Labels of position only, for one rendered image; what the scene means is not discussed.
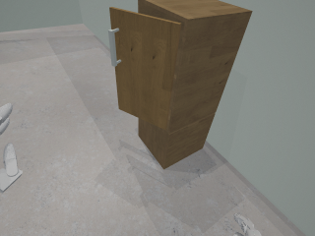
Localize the cupboard door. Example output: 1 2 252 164
109 7 182 130

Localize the robot right hand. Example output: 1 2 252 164
233 213 262 236

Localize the handle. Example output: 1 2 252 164
108 28 122 67

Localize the robot left hand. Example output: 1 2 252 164
0 103 23 194

